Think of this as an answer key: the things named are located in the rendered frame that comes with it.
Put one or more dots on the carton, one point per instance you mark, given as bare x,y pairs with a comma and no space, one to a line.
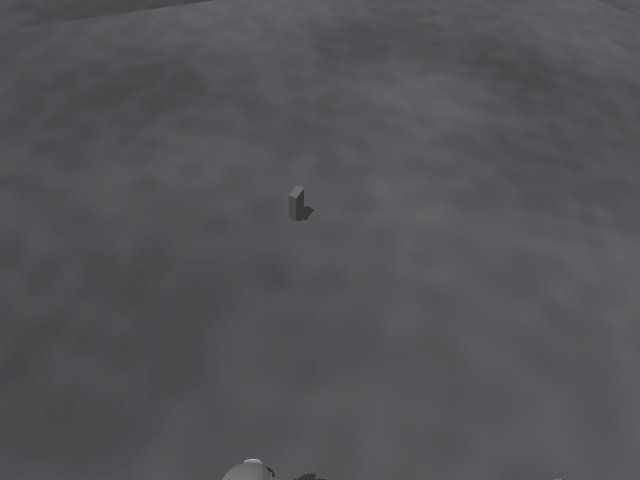
296,202

